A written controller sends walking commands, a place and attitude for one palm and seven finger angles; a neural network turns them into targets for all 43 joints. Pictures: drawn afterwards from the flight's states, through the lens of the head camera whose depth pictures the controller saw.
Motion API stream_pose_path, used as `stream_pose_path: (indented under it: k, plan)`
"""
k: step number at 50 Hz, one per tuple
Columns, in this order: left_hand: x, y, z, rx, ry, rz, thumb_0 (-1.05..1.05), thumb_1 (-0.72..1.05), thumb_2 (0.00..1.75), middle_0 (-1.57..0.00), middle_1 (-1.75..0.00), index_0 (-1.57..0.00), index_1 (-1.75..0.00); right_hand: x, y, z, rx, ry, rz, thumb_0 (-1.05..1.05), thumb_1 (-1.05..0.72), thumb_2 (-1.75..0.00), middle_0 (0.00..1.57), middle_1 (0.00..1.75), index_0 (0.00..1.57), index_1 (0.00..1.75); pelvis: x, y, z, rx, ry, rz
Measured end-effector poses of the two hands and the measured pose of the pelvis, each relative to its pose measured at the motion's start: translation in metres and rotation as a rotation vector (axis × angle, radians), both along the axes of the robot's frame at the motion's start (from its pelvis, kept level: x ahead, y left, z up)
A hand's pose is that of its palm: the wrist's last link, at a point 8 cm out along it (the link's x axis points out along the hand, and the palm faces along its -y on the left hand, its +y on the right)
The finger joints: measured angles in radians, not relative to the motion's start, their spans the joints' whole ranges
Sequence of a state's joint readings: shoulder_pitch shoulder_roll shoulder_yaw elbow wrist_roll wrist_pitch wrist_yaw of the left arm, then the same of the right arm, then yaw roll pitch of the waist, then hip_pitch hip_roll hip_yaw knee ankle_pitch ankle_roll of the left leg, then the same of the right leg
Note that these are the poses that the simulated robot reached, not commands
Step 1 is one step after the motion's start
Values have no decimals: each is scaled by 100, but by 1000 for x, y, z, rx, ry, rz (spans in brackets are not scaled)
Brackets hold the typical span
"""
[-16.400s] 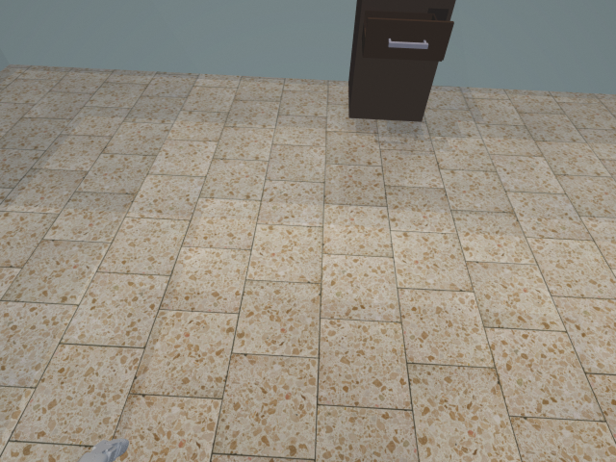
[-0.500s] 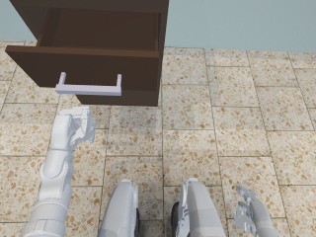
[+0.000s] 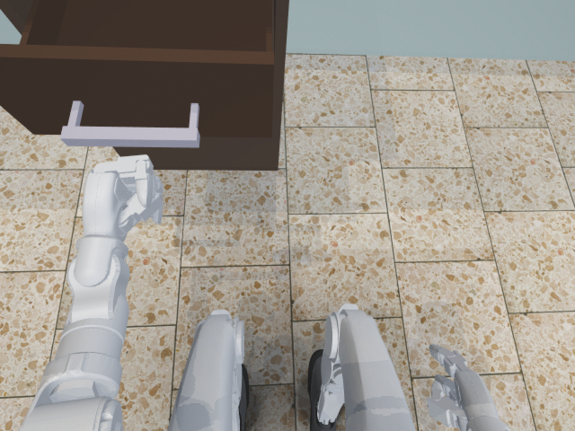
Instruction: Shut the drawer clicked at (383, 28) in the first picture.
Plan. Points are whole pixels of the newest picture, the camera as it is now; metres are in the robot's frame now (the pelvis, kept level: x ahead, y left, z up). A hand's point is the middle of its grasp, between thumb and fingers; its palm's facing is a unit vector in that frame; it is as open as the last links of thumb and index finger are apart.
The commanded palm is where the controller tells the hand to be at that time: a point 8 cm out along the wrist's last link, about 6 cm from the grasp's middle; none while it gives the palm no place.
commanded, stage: bring the fist close to the handle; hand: left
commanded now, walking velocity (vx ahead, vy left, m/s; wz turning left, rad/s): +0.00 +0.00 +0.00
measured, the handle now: (134, 123) +0.52 +0.22 -0.01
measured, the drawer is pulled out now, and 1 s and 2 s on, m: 0.16 0.15 0.03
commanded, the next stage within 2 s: push the drawer shut in 0.44 s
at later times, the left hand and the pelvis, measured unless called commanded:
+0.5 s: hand (154, 193) +0.42 +0.18 -0.01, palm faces +0.00 -1.00 -0.05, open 3.3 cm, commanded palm +0.39 +0.22 -0.01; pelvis -0.01 -0.01 -0.01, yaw +0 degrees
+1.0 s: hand (157, 167) +0.46 +0.18 -0.01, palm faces +0.00 -1.00 -0.06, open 2.9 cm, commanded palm +0.45 +0.21 -0.01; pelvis -0.01 +0.00 -0.01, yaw +0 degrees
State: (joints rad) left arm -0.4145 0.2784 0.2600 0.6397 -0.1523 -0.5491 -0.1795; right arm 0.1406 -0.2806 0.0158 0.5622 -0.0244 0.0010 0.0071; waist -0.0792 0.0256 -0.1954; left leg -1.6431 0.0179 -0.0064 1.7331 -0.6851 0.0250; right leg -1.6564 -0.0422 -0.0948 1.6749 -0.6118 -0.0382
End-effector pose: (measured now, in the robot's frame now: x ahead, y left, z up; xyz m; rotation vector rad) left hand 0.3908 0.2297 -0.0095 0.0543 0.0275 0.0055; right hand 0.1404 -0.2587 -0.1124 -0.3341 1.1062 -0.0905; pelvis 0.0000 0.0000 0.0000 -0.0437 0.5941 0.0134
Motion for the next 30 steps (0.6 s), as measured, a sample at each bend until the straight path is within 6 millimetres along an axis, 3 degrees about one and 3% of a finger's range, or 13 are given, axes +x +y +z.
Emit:
stream_pose_path:
  k: [5,11,30]
  plan:
    - [9,0,-9,7,-4,0,2,90,90,-140,-160,-140,-160,-8,-4,-11,-4,27,-3,1,-91,-90,20,30,21,30,-3,-3,-9,0,12,-1]
    - [10,-1,-6,10,-14,-12,2,90,90,-140,-160,-140,-160,-17,-7,-17,7,56,-26,1,-91,-90,20,30,21,30,-5,-6,-11,2,14,-4]
    - [3,3,0,-3,-10,-18,2,90,90,-140,-160,-140,-160,-18,-7,-4,-8,33,-25,1,-91,-90,20,30,21,30,-6,-3,-5,-6,-1,-4]
